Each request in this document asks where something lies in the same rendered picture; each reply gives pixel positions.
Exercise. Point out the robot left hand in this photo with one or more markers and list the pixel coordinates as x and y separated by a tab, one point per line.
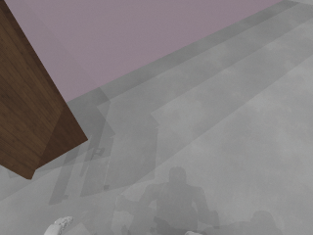
59	225

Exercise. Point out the cupboard door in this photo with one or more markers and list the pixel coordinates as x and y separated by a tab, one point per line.
29	108

